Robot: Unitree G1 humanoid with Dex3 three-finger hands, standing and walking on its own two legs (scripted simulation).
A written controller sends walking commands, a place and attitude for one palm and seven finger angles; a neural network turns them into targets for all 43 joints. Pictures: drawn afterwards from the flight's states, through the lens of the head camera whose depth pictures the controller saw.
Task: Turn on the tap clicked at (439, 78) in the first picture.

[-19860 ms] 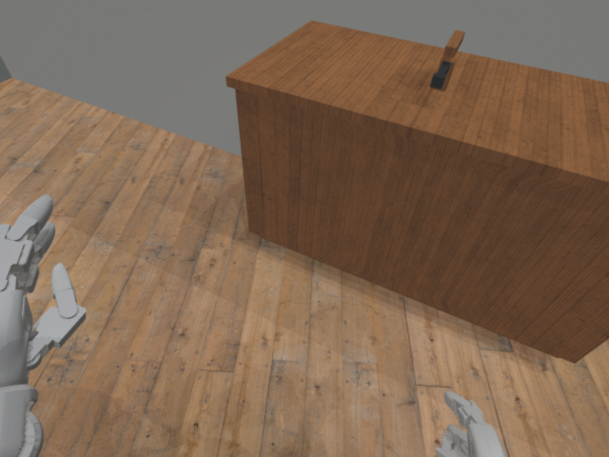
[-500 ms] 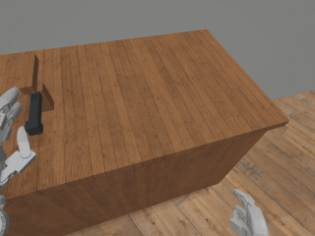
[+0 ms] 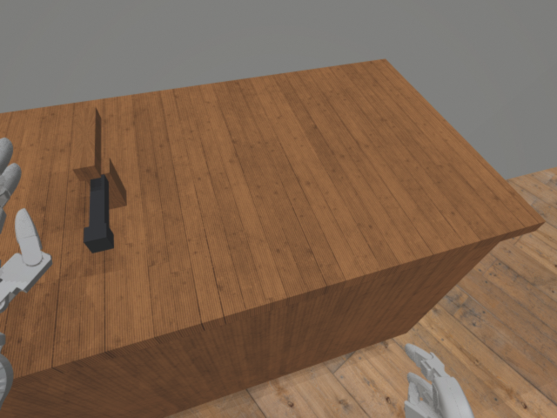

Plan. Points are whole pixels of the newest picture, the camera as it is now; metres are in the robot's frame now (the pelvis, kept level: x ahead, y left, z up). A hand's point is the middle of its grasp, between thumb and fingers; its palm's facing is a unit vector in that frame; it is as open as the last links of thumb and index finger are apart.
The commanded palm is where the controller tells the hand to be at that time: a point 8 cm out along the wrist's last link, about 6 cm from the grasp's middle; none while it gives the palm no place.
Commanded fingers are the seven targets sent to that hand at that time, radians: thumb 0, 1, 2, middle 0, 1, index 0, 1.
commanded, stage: come to a stop and stand still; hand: left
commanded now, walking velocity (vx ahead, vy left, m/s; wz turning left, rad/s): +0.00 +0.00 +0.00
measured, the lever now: (99, 238) +0.32 +0.27 +0.08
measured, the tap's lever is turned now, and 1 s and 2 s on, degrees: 0 0 0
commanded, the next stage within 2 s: look again from close up in 0.94 s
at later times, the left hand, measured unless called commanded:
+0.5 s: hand out of the picture +0.17 +0.29 +0.17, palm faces +0.41 -0.84 -0.36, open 7.4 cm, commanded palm +0.10 +0.31 +0.18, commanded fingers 0.00 0.90 0.90 -0.20 -0.30 -0.20 -0.30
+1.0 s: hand (5, 359) +0.14 +0.25 +0.16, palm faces +0.39 -0.87 -0.31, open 7.4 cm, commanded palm +0.08 +0.29 +0.18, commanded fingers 0.00 0.90 0.90 -0.20 -0.30 -0.20 -0.30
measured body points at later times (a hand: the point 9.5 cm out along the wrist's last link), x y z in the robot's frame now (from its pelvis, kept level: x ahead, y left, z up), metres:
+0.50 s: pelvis -0.05 +0.02 +0.00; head -0.01 +0.05 +0.45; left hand +0.14 +0.33 +0.19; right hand +0.16 -0.17 -0.07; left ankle -0.01 +0.09 -0.74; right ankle -0.03 -0.11 -0.74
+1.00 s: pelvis -0.06 +0.00 +0.00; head -0.04 +0.02 +0.45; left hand +0.12 +0.30 +0.18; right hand +0.12 -0.22 -0.07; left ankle -0.01 +0.09 -0.74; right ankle -0.03 -0.11 -0.74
